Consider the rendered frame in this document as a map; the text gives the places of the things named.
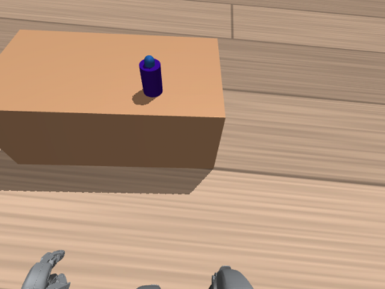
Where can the bottle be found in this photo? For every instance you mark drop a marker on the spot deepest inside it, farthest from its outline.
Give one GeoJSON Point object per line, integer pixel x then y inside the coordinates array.
{"type": "Point", "coordinates": [150, 70]}

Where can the left robot hand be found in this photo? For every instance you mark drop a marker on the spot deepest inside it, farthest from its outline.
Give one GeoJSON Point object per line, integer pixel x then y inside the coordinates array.
{"type": "Point", "coordinates": [40, 275]}

